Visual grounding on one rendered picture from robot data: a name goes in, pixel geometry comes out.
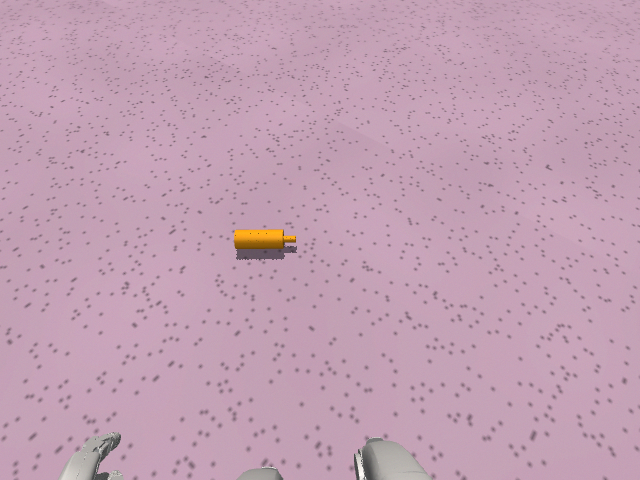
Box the bottle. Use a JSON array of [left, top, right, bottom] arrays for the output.
[[234, 230, 296, 249]]

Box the left robot hand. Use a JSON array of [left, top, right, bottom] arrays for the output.
[[58, 432, 124, 480]]

